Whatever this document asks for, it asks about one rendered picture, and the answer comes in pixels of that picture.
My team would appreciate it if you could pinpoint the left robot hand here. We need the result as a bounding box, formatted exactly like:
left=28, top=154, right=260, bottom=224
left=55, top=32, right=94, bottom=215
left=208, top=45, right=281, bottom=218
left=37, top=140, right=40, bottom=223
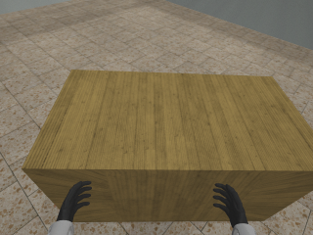
left=56, top=181, right=92, bottom=222

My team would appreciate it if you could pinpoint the right robot hand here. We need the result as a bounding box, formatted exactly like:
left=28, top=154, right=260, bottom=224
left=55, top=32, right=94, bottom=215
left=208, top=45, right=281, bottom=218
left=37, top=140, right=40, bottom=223
left=213, top=183, right=248, bottom=228

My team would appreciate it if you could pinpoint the right robot forearm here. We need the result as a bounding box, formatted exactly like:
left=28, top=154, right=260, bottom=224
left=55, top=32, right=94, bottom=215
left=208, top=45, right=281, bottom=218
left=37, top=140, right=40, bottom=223
left=232, top=223, right=257, bottom=235

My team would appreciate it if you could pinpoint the pedestal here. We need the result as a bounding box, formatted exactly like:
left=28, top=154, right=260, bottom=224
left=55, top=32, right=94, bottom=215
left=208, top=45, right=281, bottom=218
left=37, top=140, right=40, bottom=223
left=22, top=70, right=313, bottom=222

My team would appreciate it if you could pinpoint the left robot forearm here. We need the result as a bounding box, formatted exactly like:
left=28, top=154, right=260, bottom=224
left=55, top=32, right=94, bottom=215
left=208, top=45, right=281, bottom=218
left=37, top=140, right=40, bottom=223
left=47, top=220, right=74, bottom=235

